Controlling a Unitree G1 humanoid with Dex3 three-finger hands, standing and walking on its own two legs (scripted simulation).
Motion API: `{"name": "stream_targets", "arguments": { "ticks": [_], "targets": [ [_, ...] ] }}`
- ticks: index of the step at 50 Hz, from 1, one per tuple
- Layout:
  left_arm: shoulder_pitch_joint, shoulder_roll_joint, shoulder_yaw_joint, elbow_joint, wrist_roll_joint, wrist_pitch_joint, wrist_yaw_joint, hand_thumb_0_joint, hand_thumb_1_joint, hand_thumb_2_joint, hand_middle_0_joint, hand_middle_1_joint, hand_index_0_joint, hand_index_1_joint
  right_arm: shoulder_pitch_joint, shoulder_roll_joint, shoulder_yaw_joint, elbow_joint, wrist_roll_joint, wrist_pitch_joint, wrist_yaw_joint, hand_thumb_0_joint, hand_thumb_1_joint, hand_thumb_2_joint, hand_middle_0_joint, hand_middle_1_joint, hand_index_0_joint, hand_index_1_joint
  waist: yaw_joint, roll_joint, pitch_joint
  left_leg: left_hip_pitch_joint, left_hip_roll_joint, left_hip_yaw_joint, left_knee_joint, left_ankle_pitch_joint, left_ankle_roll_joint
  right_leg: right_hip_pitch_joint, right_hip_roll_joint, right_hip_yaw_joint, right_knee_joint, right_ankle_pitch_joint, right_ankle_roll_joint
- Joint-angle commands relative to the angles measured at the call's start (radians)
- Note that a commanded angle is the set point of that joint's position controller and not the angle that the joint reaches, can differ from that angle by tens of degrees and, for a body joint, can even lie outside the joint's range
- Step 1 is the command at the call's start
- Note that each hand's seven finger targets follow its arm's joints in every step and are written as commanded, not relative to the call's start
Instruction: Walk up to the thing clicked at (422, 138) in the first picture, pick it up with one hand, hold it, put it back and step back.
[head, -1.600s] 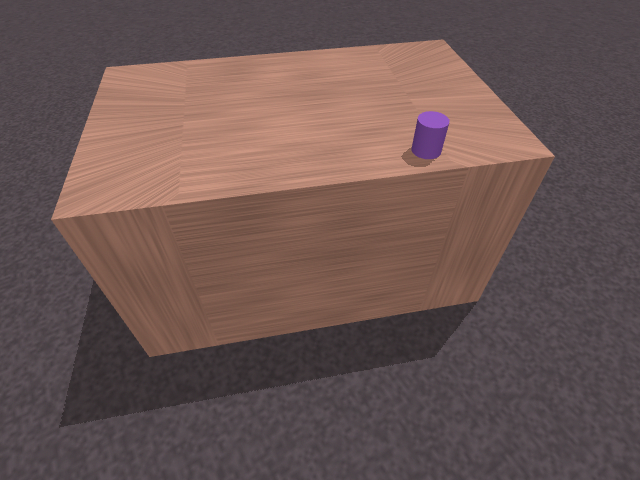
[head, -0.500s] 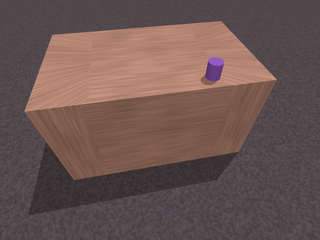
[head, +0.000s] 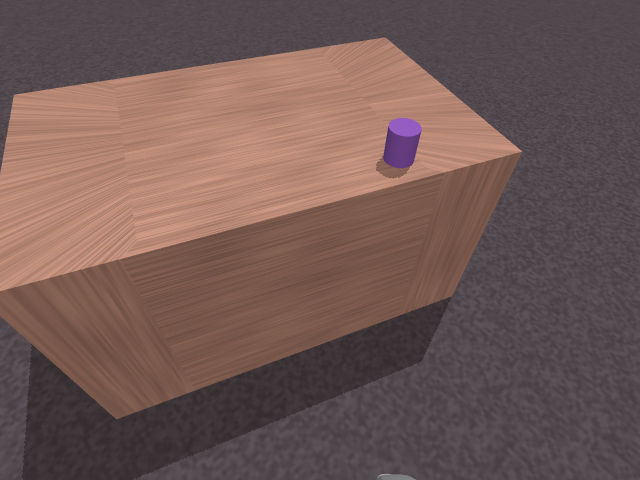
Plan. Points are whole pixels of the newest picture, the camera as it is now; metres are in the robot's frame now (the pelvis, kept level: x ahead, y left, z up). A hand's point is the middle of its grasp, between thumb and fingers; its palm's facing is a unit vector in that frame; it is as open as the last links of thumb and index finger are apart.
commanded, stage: walk up
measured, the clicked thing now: (401, 143) +0.84 -0.21 -0.08
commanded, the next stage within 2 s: none
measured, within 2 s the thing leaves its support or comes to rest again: neither
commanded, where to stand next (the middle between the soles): +0.28 +0.05 m, yaw -11 degrees
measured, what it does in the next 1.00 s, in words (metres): walks ahead: right foot, then left foot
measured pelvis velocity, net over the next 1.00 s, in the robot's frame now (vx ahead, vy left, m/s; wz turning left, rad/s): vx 0.20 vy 0.08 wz -0.26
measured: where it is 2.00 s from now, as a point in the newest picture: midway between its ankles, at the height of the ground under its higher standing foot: outside the picture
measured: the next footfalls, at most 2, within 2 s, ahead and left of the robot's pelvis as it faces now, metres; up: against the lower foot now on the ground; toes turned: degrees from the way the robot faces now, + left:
right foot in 0.18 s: +0.18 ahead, -0.12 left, +0.00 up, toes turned -5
left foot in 0.52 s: +0.29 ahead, +0.19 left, +0.00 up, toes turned -13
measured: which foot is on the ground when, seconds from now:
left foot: down 0.00-0.20, up 0.22-0.50, down 0.52-1.00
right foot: up 0.00-0.16, down 0.18-0.54, up 0.56-0.92, down 0.94-1.00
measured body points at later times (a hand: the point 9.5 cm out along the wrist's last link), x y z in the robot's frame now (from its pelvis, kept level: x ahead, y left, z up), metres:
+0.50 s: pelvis +0.17 +0.06 -0.02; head +0.19 +0.05 +0.43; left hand +0.26 +0.38 -0.11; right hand +0.22 -0.28 -0.13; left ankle +0.27 +0.20 -0.72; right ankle +0.14 -0.11 -0.74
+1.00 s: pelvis +0.20 +0.08 -0.03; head +0.24 +0.06 +0.41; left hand +0.37 +0.37 -0.14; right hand +0.20 -0.27 -0.14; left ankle +0.28 +0.21 -0.72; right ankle +0.18 -0.04 -0.74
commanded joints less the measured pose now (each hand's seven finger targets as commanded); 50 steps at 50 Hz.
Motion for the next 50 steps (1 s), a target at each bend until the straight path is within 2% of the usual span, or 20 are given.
{"name": "stream_targets", "arguments": {
  "ticks": [1,5,8,9,10,11,16,23,25,26,27,28,32,36,43,45,46,47,48,50],
  "targets": [
    [-0.031,0.162,0.045,-0.106,0.002,-0.022,-0.007,0.0,0.9,0.9,-0.2,-0.3,-0.2,-0.3,-0.001,-0.284,-0.069,-0.111,-0.002,-0.036,-0.01,0.0,-0.9,-0.9,0.2,0.3,0.2,0.3,-0.02,0.19,0.074,-0.021,0.235,-0.225,-0.307,-0.176,0.192,-0.058,-0.035,-0.007,-0.173,0.033,0.011],
    [-0.04,0.146,0.047,-0.126,0.002,-0.036,-0.002,0.0,0.9,0.9,-0.2,-0.3,-0.2,-0.3,-0.016,-0.276,-0.063,-0.148,0.001,-0.022,-0.005,0.0,-0.9,-0.9,0.2,0.3,0.2,0.3,-0.008,0.141,0.045,-0.056,0.224,-0.158,-0.21,-0.04,0.174,0.088,-0.006,-0.051,-0.316,0.124,-0.012],
    [0.133,0.189,0.075,-0.09,0.003,-0.059,0.027,0.0,0.9,0.9,-0.2,-0.3,-0.2,-0.3,0.003,-0.2,-0.036,-0.175,0.01,-0.013,-0.005,0.0,-0.9,-0.9,0.2,0.3,0.2,0.3,0.094,-0.07,-0.096,-0.159,0.12,-0.029,0.193,0.19,0.089,0.475,0.025,-0.022,-0.489,0.204,-0.041],
    [0.22,0.269,0.106,-0.093,0.006,-0.065,0.041,0.0,0.9,0.9,-0.2,-0.3,-0.2,-0.3,0.034,-0.159,-0.02,-0.188,0.009,-0.016,-0.007,0.0,-0.9,-0.9,0.2,0.3,0.2,0.3,0.136,-0.233,-0.138,-0.324,0.017,0.014,0.469,0.004,0.036,0.589,-0.149,0.291,-0.569,0.057,-0.109],
    [0.213,0.338,0.112,-0.121,-0.003,-0.064,0.049,0.0,0.9,0.9,-0.2,-0.3,-0.2,-0.3,0.047,-0.196,-0.027,-0.198,0.009,-0.005,-0.009,0.0,-0.9,-0.9,0.2,0.3,0.2,0.3,0.116,-0.26,-0.136,-0.475,-0.053,-0.065,0.613,-0.268,0.002,0.593,-0.369,0.708,-0.678,-0.002,-0.241],
    [0.145,0.323,0.104,-0.144,-0.016,-0.06,0.05,0.0,0.9,0.9,-0.2,-0.3,-0.2,-0.3,0.025,-0.261,-0.047,-0.175,-0.001,0.008,-0.021,0.0,-0.9,-0.9,0.2,0.3,0.2,0.3,0.093,-0.118,-0.073,-0.479,0.026,-0.15,0.685,-0.299,-0.009,0.479,-0.41,0.718,-0.646,0.014,-0.301],
    [0.047,0.241,0.078,-0.193,-0.015,-0.065,0.057,0.0,0.9,0.9,-0.2,-0.3,-0.2,-0.3,0.073,-0.233,-0.053,-0.132,-0.001,0.024,-0.002,0.0,-0.9,-0.9,0.2,0.3,0.2,0.3,0.025,-0.1,0.017,-0.37,0.09,-0.123,0.574,-0.099,-0.023,0.219,-0.206,0.284,-0.599,0.254,-0.214],
    [-0.026,0.229,0.049,-0.237,0.006,-0.047,0.056,0.0,0.9,0.9,-0.2,-0.3,-0.2,-0.3,0.008,-0.179,-0.054,-0.135,0.014,0.003,-0.019,0.0,-0.9,-0.9,0.2,0.3,0.2,0.3,0.015,-0.167,-0.039,-0.074,0.042,-0.013,0.222,0.06,-0.032,0.008,-0.146,0.13,-0.428,0.522,-0.177],
    [-0.049,0.171,0.024,-0.242,-0.003,-0.027,0.061,0.0,0.9,0.9,-0.2,-0.3,-0.2,-0.3,0.113,-0.208,-0.068,-0.088,0.01,-0.013,-0.036,0.0,-0.9,-0.9,0.2,0.3,0.2,0.3,-0.046,-0.039,-0.082,0.093,-0.002,0.004,0.095,0.189,-0.017,-0.066,-0.071,0.079,-0.226,0.317,-0.106],
    [0.007,0.11,0.004,-0.238,-0.009,-0.018,0.063,0.0,0.9,0.9,-0.2,-0.3,-0.2,-0.3,0.134,-0.269,-0.079,-0.086,-0.001,-0.021,-0.043,0.0,-0.9,-0.9,0.2,0.3,0.2,0.3,-0.054,0.168,-0.101,0.117,0.139,-0.191,-0.026,0.163,0.021,-0.116,0.014,0.032,-0.048,0.132,-0.06],
    [0.055,0.079,-0.007,-0.235,-0.019,-0.004,0.07,0.0,0.9,0.9,-0.2,-0.3,-0.2,-0.3,0.084,-0.317,-0.077,-0.128,0.003,-0.029,-0.048,0.0,-0.9,-0.9,0.2,0.3,0.2,0.3,-0.015,0.259,-0.106,0.028,0.388,-0.54,-0.159,0.126,0.118,-0.124,0.101,0.058,0.088,-0.193,-0.012],
    [0.057,0.167,0.015,-0.19,-0.023,0.009,0.082,0.0,0.9,0.9,-0.2,-0.3,-0.2,-0.3,-0.005,-0.358,-0.082,-0.14,0.026,-0.028,-0.047,0.0,-0.9,-0.9,0.2,0.3,0.2,0.3,-0.005,0.225,-0.128,-0.054,0.444,-0.625,-0.176,0.01,0.236,-0.054,0.063,0.125,0.184,-0.229,-0.022],
    [0.059,0.178,0.031,-0.119,-0.019,0.016,0.061,0.0,0.9,0.9,-0.2,-0.3,-0.2,-0.3,-0.074,-0.315,-0.059,-0.123,0.019,-0.031,-0.071,0.0,-0.9,-0.9,0.2,0.3,0.2,0.3,0.03,0.256,-0.044,-0.081,0.284,-0.304,-0.065,0.13,0.157,-0.09,0.002,0.085,0.111,-0.139,-0.026],
    [-0.005,0.149,0.039,-0.12,0.0,0.032,0.042,0.0,0.9,0.9,-0.2,-0.3,-0.2,-0.3,-0.019,-0.313,-0.054,-0.112,0.017,-0.037,-0.082,0.0,-0.9,-0.9,0.2,0.3,0.2,0.3,0.006,0.235,-0.096,-0.004,0.321,-0.29,-0.011,0.39,0.194,-0.061,-0.002,0.022,0.016,-0.141,-0.012],
    [-0.034,0.13,0.064,-0.139,0.013,0.053,0.019,0.0,0.9,0.9,-0.2,-0.3,-0.2,-0.3,-0.048,-0.322,-0.051,-0.131,0.022,-0.029,-0.103,0.0,-0.9,-0.9,0.2,0.3,0.2,0.3,0.021,0.195,-0.14,-0.035,0.335,-0.265,0.056,0.426,0.196,0.018,0.0,-0.019,-0.104,-0.094,-0.027],
    [0.033,0.124,0.071,-0.112,0.018,0.044,0.02,0.0,0.9,0.9,-0.2,-0.3,-0.2,-0.3,-0.108,-0.302,-0.037,-0.142,0.028,-0.02,-0.099,0.0,-0.9,-0.9,0.2,0.3,0.2,0.3,0.076,0.165,-0.154,-0.147,0.288,-0.189,0.144,0.328,0.138,0.185,0.019,-0.04,-0.313,0.034,-0.047],
    [0.039,0.158,0.084,-0.103,0.027,0.035,0.026,0.0,0.9,0.9,-0.2,-0.3,-0.2,-0.3,-0.104,-0.255,-0.022,-0.138,0.03,-0.013,-0.096,0.0,-0.9,-0.9,0.2,0.3,0.2,0.3,0.087,0.054,-0.14,-0.238,0.226,-0.131,0.259,0.228,0.081,0.246,-0.019,0.063,-0.441,0.058,-0.065],
    [-0.015,0.248,0.105,-0.134,0.038,0.023,0.027,0.0,0.9,0.9,-0.2,-0.3,-0.2,-0.3,-0.074,-0.184,0.001,-0.147,0.038,-0.008,-0.095,0.0,-0.9,-0.9,0.2,0.3,0.2,0.3,0.056,-0.188,-0.082,-0.424,0.087,-0.022,0.43,0.006,-0.004,0.277,-0.216,0.419,-0.547,0.122,-0.142],
    [-0.075,0.272,0.097,-0.157,0.023,0.024,0.027,0.0,0.9,0.9,-0.2,-0.3,-0.2,-0.3,-0.14,-0.217,-0.011,-0.135,0.038,-0.001,-0.112,0.0,-0.9,-0.9,0.2,0.3,0.2,0.3,0.073,-0.164,-0.063,-0.358,0.033,-0.074,0.496,-0.328,-0.008,0.136,-0.331,0.504,-0.561,0.229,-0.271],
    [-0.142,0.21,0.075,-0.169,0.015,0.022,0.03,0.0,0.9,0.9,-0.2,-0.3,-0.2,-0.3,-0.108,-0.24,-0.015,-0.084,0.041,-0.005,-0.106,0.0,-0.9,-0.9,0.2,0.3,0.2,0.3,0.036,-0.084,-0.037,-0.295,0.031,-0.117,0.52,-0.31,-0.003,0.093,-0.265,0.353,-0.493,0.31,-0.257]
  ]
}}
